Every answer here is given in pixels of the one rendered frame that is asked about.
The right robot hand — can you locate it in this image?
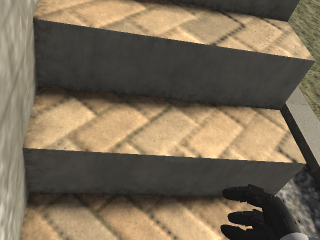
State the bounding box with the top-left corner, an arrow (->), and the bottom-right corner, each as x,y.
220,184 -> 301,240

